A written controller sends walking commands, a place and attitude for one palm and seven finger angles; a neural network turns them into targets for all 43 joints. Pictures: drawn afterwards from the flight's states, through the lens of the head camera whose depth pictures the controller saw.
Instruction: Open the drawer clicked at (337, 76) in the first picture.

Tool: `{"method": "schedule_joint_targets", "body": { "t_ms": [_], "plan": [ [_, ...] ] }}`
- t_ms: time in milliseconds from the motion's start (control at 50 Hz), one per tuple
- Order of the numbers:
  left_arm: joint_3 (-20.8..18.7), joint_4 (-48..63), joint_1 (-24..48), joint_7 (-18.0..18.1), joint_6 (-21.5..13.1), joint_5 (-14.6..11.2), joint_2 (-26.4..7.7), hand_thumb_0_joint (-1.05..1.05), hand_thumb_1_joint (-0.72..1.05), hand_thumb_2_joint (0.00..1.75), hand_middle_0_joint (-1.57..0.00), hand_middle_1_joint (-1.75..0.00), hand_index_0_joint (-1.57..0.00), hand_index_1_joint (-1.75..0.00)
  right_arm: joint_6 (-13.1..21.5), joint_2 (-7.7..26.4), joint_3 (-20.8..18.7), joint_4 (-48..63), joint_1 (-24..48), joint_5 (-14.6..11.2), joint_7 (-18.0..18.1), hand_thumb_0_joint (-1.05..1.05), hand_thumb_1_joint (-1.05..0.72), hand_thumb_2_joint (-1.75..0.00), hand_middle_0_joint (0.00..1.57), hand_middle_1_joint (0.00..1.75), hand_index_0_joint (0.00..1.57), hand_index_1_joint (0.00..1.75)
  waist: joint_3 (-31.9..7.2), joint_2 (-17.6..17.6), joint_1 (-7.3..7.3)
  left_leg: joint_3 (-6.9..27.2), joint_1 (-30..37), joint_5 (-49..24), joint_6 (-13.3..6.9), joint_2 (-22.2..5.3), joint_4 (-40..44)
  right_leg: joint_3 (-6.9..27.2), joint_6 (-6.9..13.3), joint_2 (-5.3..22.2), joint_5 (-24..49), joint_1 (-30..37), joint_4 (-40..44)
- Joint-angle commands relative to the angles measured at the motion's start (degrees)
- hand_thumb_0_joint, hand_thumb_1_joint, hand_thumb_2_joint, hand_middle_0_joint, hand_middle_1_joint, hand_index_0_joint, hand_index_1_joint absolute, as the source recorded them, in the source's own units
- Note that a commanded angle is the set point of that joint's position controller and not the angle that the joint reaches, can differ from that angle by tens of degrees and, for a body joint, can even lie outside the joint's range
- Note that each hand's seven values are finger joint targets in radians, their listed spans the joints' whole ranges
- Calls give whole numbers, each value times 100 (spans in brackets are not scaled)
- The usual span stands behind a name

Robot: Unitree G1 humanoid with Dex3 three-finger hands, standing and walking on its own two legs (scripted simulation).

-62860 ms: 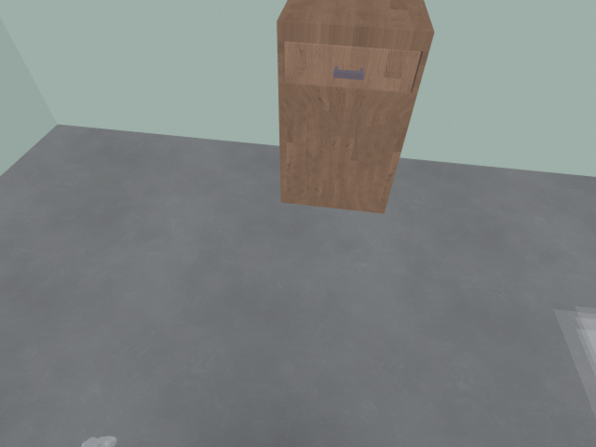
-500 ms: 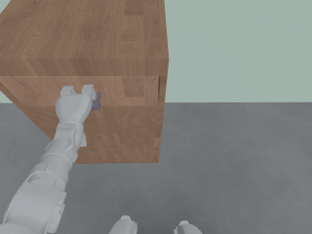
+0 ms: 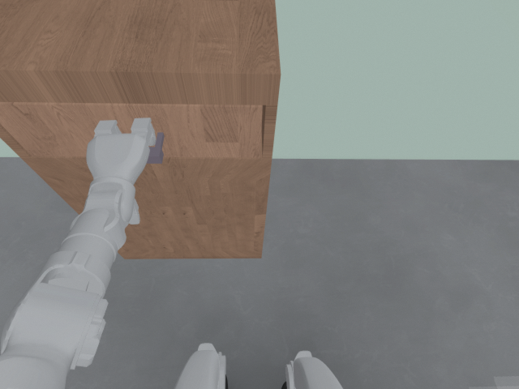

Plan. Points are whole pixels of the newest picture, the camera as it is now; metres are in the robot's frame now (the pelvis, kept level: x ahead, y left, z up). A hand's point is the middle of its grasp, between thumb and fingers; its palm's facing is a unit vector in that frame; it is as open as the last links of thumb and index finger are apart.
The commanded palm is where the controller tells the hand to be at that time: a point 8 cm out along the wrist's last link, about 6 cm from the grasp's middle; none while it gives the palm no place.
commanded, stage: lower the fingers behind the handle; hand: left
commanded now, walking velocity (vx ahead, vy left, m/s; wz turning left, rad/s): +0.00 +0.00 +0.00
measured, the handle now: (134, 146) +0.52 +0.23 +0.01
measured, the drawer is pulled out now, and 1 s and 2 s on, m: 0.00 0.00 0.00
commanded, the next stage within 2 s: lift the fingers back up to retry in 0.18 s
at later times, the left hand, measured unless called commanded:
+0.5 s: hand (129, 172) +0.46 +0.22 +0.01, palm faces -0.04 -0.02 -1.00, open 13.9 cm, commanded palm +0.45 +0.22 +0.07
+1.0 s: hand (111, 151) +0.47 +0.24 +0.05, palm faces -0.06 -0.06 -1.00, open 13.7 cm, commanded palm +0.44 +0.23 +0.12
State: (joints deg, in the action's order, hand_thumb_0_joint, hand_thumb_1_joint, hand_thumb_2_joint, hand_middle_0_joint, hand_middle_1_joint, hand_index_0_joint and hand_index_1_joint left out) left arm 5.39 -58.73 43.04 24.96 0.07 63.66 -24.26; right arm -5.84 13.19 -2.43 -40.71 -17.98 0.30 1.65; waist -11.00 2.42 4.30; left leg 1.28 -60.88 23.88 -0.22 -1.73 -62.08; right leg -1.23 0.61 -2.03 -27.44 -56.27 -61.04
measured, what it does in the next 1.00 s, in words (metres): stands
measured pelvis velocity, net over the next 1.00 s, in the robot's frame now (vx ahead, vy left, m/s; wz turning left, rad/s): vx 0.04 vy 0.01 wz -0.01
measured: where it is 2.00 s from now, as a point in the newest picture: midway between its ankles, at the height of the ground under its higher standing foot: outside the picture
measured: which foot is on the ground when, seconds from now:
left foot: down 0.00-1.00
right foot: down 0.00-1.00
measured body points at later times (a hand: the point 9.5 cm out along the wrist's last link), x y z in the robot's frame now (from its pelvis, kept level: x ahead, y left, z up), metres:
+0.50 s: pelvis +0.00 +0.01 +0.01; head +0.10 +0.01 +0.45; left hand +0.46 +0.22 +0.06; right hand +0.03 -0.26 -0.12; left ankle +0.05 +0.12 -0.65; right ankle +0.01 -0.12 -0.65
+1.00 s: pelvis +0.04 +0.01 +0.05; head +0.11 +0.01 +0.49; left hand +0.47 +0.24 +0.11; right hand +0.10 -0.26 -0.09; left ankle +0.05 +0.12 -0.65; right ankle +0.01 -0.12 -0.65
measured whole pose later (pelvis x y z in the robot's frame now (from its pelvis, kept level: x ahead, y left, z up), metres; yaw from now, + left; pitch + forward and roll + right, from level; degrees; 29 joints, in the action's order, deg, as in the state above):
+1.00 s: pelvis +0.04 +0.01 +0.05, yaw -1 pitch +17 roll -2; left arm 3.7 -49.5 33.1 18.1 -0.8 59.5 -24.6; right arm -7.3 13.8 -3.6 -40.5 -17.4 -0.8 2.3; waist -9.0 2.8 3.4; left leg -0.6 -42.0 22.2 -1.0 -1.6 -47.6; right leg 0.8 -0.2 -1.8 -24.2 -37.3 -44.9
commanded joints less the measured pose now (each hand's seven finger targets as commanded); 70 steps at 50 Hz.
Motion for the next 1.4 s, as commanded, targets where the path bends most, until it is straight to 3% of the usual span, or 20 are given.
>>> {"method": "schedule_joint_targets", "body": {
  "t_ms": [0,100,260,340,540,580,660,720,780,840,880,900,1000,1100,1200,1240,1260,1300,1340,1380],
  "plan": [
    [-262,321,1594,-268,97,7,-1076,0,-50,30,-30,-120,-30,-120,102,886,-280,411,-647,25,136,0,-90,-90,20,30,20,30,-1734,-223,250,-185,1670,-546,-275,258,690,55,115,-159,801,580,1162],
    [-226,316,1523,-332,-38,-6,-1046,0,-50,30,-30,-120,-30,-120,121,890,-253,461,-610,8,153,0,-90,-90,20,30,20,30,-1422,-259,248,-163,1539,-259,-266,255,743,35,122,-160,502,396,1183],
    [-504,214,1429,-261,-51,-6,-1380,0,-50,30,-30,-120,-30,-120,153,945,-253,422,-681,15,161,0,-90,-90,20,30,20,30,-1560,-350,188,-148,1475,-306,-269,240,704,46,121,-160,544,434,1108],
    [-517,733,1879,-203,-40,-50,-1468,0,-50,30,-30,-120,-30,-120,138,926,-277,467,-688,-2,171,0,-90,-90,20,30,20,30,-1958,11,176,-163,1903,-462,-262,247,844,58,116,-171,660,663,1215],
    [-749,1354,2154,-109,-232,-175,-1690,0,-50,30,-30,-120,-30,-120,129,921,-310,408,-653,-6,253,0,-90,-90,20,30,20,30,-2100,85,156,-107,2717,-1037,-241,211,1255,9,112,-199,1118,1197,1553],
    [-751,1627,2150,-76,-328,-199,-1633,0,-50,30,-30,-120,-30,-120,147,908,-335,412,-619,4,248,0,-90,-90,20,30,20,30,-2140,324,102,-122,2975,-1231,-222,213,1328,-6,133,-206,1252,1281,1613],
    [-928,1937,2054,3,-466,-224,-1778,0,-50,30,-30,-120,-30,-120,156,911,-368,376,-575,11,273,0,-90,-90,20,30,20,30,-2222,300,88,-157,3215,-1662,-224,215,1365,11,126,-214,1693,1566,1683],
    [-1192,2308,1937,87,-540,-230,-2067,0,-50,30,-30,-120,-30,-120,146,927,-376,374,-504,29,268,0,-90,-90,20,30,20,30,-2484,496,-39,-181,3435,-2117,-200,243,1393,3,148,-217,2108,1892,1653],
    [-750,2046,1569,109,-292,-198,-1424,0,-50,30,-30,-120,-30,-120,126,903,-416,329,-491,5,180,0,-90,-90,20,30,20,30,-2205,531,12,-198,3672,-2424,-153,209,1508,-101,157,-253,2243,1786,1755],
    [-572,1947,1372,-151,-21,-316,-1259,0,-50,30,-30,-120,-30,-120,53,921,-435,382,-479,-66,134,0,-90,-90,20,30,20,30,-2125,255,11,-243,3837,-2574,-169,202,1673,-79,142,-256,2487,2125,1953],
    [-518,2050,1210,-346,-6,-420,-1190,0,-50,30,-30,-120,-30,-120,15,917,-435,442,-432,-79,139,0,-90,-90,20,30,20,30,-2029,154,10,-256,3913,-2721,-192,216,1744,-68,137,-250,2682,2323,2045],
    [-506,1849,941,-450,0,-440,-1125,0,-50,30,-30,-120,-30,-120,-14,924,-430,447,-429,-83,156,0,-90,-90,20,30,20,30,-1803,-156,27,-275,3756,-2645,-219,230,1761,-58,128,-239,2749,2418,2096],
    [-513,2169,647,-712,-373,-359,-1122,0,-50,30,-30,-120,-30,-120,-92,897,-420,606,-299,-71,162,0,-90,-90,20,30,20,30,-1500,-31,-74,-292,3759,-2683,-218,248,1835,-29,157,-199,2780,2431,2126],
    [-724,2622,624,-428,-644,-249,-1192,0,-50,30,-30,-120,-30,-120,-85,841,-466,683,-219,-32,107,0,-90,-90,20,30,20,30,-1764,146,-149,-266,3872,-2970,-179,242,1692,-38,171,-206,2871,2342,1938],
    [-616,2466,964,-88,-353,-154,-1063,0,-50,30,-30,-120,-30,-120,-68,840,-493,597,-184,-25,41,0,-90,-90,20,30,20,30,-1752,159,-43,-261,3851,-2796,-166,258,1630,-49,173,-217,2731,2165,1915],
    [-653,2548,1248,-64,-243,-127,-1220,0,-50,30,-30,-120,-30,-120,-85,856,-471,602,-164,-34,52,0,-90,-90,20,30,20,30,-2066,204,-65,-252,3942,-2798,-162,271,1656,-17,161,-209,2769,2282,1893],
    [-443,2392,1181,-101,-155,-168,-941,0,-50,30,-30,-120,-30,-120,-77,841,-484,588,-187,-31,57,0,-90,-90,20,30,20,30,-1932,147,18,-258,3960,-2799,-180,280,1635,-40,172,-218,2807,2270,1930],
    [-350,2246,1301,-200,-68,-219,-883,0,-50,30,-30,-120,-30,-120,-79,855,-479,553,-197,-43,80,0,-90,-90,20,30,20,30,-1872,7,77,-271,3922,-2652,-201,282,1657,-16,148,-204,2774,2297,2003],
    [-428,2263,1382,-309,-97,-219,-1044,0,-50,30,-30,-120,-30,-120,-92,843,-448,561,-172,-50,117,0,-90,-90,20,30,20,30,-1951,77,19,-265,3961,-2641,-194,282,1711,4,140,-194,2750,2333,2014],
    [-284,2283,1411,-406,-156,-252,-871,0,-50,30,-30,-120,-30,-120,-83,829,-434,568,-186,-43,126,0,-90,-90,20,30,20,30,-1837,55,35,-258,3922,-2614,-196,278,1739,-15,148,-188,2726,2312,2029]
  ]
}}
